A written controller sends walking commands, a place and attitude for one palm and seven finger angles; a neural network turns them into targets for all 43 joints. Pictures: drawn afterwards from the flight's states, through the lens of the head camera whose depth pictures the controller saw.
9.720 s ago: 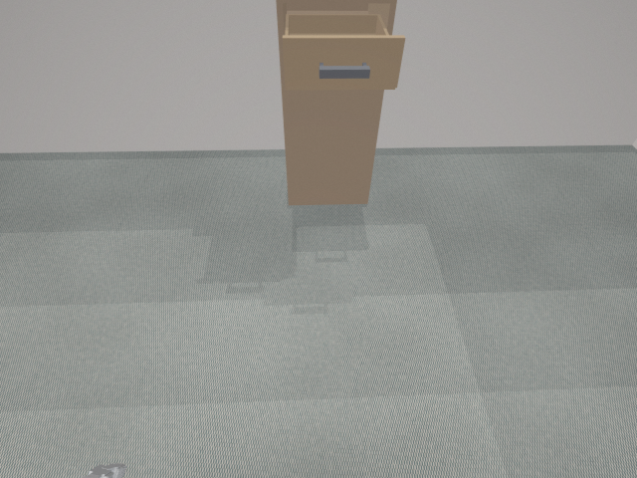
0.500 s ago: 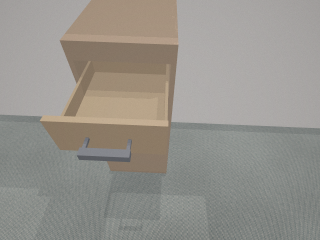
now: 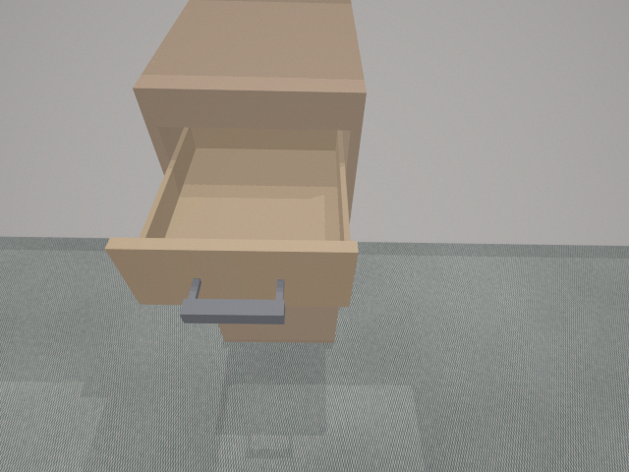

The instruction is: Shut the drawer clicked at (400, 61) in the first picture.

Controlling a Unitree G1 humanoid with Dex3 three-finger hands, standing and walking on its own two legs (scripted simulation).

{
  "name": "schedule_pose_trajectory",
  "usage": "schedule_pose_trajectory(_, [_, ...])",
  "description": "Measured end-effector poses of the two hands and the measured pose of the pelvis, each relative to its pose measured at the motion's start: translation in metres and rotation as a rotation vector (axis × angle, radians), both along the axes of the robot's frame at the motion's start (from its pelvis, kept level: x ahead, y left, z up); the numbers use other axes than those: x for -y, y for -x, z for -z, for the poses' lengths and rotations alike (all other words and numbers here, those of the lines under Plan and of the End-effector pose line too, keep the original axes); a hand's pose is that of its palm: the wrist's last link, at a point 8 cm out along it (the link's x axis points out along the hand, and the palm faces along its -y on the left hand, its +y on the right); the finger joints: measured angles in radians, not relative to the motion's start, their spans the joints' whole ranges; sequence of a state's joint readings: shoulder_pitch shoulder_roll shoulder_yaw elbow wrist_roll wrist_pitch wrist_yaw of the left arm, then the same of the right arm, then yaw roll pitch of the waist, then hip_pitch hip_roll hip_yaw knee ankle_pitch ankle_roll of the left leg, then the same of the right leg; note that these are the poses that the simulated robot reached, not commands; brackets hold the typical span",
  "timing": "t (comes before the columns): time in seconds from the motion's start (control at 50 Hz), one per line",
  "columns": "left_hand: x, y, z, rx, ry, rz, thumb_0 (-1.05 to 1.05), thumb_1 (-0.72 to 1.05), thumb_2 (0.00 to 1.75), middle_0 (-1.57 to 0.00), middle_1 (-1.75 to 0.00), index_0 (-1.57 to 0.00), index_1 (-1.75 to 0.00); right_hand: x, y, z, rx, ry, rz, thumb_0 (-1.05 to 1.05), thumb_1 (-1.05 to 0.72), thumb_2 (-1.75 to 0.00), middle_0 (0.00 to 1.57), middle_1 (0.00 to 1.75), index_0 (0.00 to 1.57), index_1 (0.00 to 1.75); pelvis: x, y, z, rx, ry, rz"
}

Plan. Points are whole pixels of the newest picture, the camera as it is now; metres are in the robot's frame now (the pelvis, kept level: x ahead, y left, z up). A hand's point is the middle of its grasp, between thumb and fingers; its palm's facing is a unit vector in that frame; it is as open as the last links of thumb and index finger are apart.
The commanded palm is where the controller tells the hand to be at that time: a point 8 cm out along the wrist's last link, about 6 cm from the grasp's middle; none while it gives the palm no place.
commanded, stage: come to a stop and stand still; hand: left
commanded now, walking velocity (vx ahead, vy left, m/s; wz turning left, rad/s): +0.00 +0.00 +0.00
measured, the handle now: (236, 298) +0.34 +0.13 +0.01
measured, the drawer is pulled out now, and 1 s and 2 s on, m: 0.27 0.27 0.27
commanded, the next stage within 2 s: look again from close up in 0.04 s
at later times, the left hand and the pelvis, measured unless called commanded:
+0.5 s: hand out of the picture +0.00 +0.14 -0.17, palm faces +0.01 -0.98 -0.18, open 7.3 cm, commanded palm none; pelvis +0.01 -0.02 +0.00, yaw -1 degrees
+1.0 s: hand (234, 406) +0.20 +0.11 +0.00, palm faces +0.14 -0.99 +0.01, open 6.8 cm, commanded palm +0.12 +0.17 -0.03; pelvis +0.00 -0.05 -0.03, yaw +2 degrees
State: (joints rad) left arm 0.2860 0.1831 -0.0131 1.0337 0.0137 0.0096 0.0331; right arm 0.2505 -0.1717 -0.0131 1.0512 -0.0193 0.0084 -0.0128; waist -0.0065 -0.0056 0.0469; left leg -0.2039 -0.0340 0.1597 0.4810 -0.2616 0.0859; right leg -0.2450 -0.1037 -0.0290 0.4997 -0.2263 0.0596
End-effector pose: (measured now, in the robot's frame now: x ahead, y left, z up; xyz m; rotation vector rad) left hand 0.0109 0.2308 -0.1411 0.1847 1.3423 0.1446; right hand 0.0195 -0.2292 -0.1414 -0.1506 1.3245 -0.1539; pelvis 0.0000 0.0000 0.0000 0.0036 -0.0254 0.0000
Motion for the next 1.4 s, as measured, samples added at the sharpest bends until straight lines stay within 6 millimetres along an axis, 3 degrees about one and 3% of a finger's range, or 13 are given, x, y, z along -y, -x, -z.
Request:
schedule_pose_trajectory(0.26, [0.024, 0.016, 0.002, -0.068, 0.031, -0.024, 0.00, 0.91, 0.90, -0.20, -0.30, -0.20, -0.30, -0.002, 0.011, 0.005, -0.062, -0.026, 0.026, 0.00, -0.91, -0.90, 0.20, 0.30, 0.20, 0.30, 0.007, -0.007, -0.002, 0.006, -0.003, 0.004])
schedule_pose_trajectory(0.74, [0.047, 0.008, -0.002, -0.067, 0.021, -0.025, 0.00, 0.91, 0.90, -0.20, -0.30, -0.20, -0.30, 0.007, 0.020, 0.008, -0.102, -0.060, 0.047, 0.00, -0.91, -0.90, 0.20, 0.30, 0.20, 0.30, 0.028, -0.014, -0.004, -0.005, -0.002, 0.006])
schedule_pose_trajectory(0.76, [0.043, 0.001, -0.006, -0.035, 0.008, -0.065, 0.01, 0.92, 0.90, -0.20, -0.31, -0.21, -0.30, 0.010, 0.018, 0.005, -0.074, -0.048, 0.042, 0.00, -0.91, -0.90, 0.20, 0.30, 0.20, 0.30, 0.029, -0.014, -0.003, -0.005, -0.001, -0.001])
schedule_pose_trajectory(0.84, [0.027, -0.070, -0.065, 0.451, -0.087, -0.112, 0.04, 0.96, 0.90, -0.22, -0.32, -0.22, -0.32, 0.035, -0.013, -0.009, 0.197, 0.026, 0.012, 0.02, -0.93, -0.90, 0.20, 0.30, 0.21, 0.30, 0.036, -0.015, 0.001, -0.017, -0.015, -0.031])
schedule_pose_trajectory(0.9, [0.039, -0.127, -0.118, 0.828, -0.058, -0.071, 0.04, 0.96, 0.90, -0.24, -0.36, -0.25, -0.35, 0.056, -0.054, -0.019, 0.404, 0.063, -0.041, 0.02, -0.92, -0.90, 0.20, 0.30, 0.20, 0.30, 0.038, -0.009, 0.008, -0.042, -0.004, -0.060])
schedule_pose_trajectory(0.96, [0.064, -0.161, -0.151, 1.154, 0.059, -0.006, 0.02, 0.94, 0.90, -0.28, -0.40, -0.28, -0.40, 0.073, -0.101, -0.036, 0.600, 0.093, -0.084, 0.02, -0.92, -0.90, 0.20, 0.30, 0.20, 0.30, 0.045, -0.004, 0.019, -0.095, -0.005, -0.049])
schedule_pose_trajectory(1.0, [0.070, -0.158, -0.144, 1.246, 0.117, 0.005, 0.01, 0.93, 0.90, -0.32, -0.44, -0.29, -0.42, 0.081, -0.131, -0.049, 0.708, 0.107, -0.117, 0.02, -0.91, -0.90, 0.20, 0.30, 0.20, 0.30, 0.051, 0.000, 0.029, -0.127, -0.007, -0.041])
schedule_pose_trajectory(1.08, [0.077, -0.128, -0.121, 1.287, 0.149, 0.102, 0.01, 0.92, 0.90, -0.39, -0.51, -0.35, -0.50, 0.087, -0.185, -0.066, 0.872, 0.126, -0.205, 0.01, -0.91, -0.90, 0.20, 0.30, 0.20, 0.30, 0.063, 0.005, 0.052, -0.177, -0.005, -0.043])
schedule_pose_trajectory(1.18, [0.068, -0.097, -0.118, 1.280, 0.082, 0.055, 0.01, 0.90, 0.90, -0.49, -0.62, -0.47, -0.61, 0.072, -0.226, -0.066, 0.962, 0.089, -0.280, 0.01, -0.91, -0.90, 0.19, 0.30, 0.20, 0.30, 0.074, 0.006, 0.070, -0.193, 0.016, -0.073])
schedule_pose_trajectory(1.28, [0.070, -0.109, -0.139, 1.355, 0.071, 0.086, 0.01, 0.90, 0.90, -0.59, -0.73, -0.58, -0.72, 0.045, -0.226, -0.044, 0.922, -0.002, -0.312, 0.01, -0.90, -0.90, 0.19, 0.30, 0.20, 0.30, 0.080, 0.007, 0.073, -0.197, 0.037, -0.097])
schedule_pose_trajectory(1.4, [0.082, -0.143, -0.151, 1.287, 0.155, 0.170, 0.01, 0.90, 0.90, -0.71, -0.86, -0.71, -0.85, 0.034, -0.188, -0.019, 0.776, -0.075, -0.224, 0.01, -0.90, -0.90, 0.20, 0.30, 0.21, 0.30, 0.081, 0.002, 0.062, -0.189, 0.029, -0.089])
